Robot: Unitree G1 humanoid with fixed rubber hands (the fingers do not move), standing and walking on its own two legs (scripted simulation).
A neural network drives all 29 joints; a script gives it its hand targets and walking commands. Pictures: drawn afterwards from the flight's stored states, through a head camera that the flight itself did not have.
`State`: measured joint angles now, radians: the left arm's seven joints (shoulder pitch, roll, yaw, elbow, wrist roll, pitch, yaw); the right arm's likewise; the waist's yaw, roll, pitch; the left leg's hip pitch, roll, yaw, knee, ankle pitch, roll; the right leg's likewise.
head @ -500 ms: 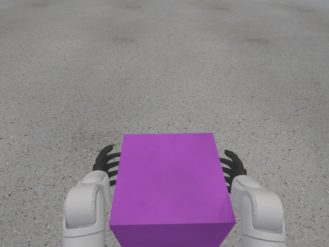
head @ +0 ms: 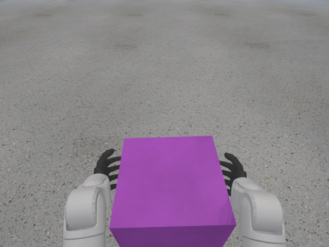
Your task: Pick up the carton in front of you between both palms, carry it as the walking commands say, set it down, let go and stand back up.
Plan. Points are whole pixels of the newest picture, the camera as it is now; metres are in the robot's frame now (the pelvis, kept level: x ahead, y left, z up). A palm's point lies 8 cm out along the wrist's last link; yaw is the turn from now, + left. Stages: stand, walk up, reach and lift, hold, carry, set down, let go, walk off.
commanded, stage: carry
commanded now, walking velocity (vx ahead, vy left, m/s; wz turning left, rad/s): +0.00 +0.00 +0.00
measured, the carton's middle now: (169, 201) +0.26 +0.00 +0.02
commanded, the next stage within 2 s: hold in 1.34 s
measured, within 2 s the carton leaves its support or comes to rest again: neither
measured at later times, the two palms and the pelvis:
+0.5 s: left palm (101, 203) +0.22 +0.15 +0.07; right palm (241, 208) +0.22 -0.15 +0.07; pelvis -0.04 +0.00 +0.00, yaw +0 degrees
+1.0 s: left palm (105, 199) +0.25 +0.15 +0.05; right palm (235, 203) +0.24 -0.15 +0.04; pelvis -0.05 +0.00 +0.00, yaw +0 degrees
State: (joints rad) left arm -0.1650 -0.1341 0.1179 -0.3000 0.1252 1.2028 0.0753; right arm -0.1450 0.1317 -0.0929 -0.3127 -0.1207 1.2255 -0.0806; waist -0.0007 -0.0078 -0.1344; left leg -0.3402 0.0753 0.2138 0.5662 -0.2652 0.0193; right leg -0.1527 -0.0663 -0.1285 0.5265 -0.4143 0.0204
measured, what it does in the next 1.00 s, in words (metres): shifts its weight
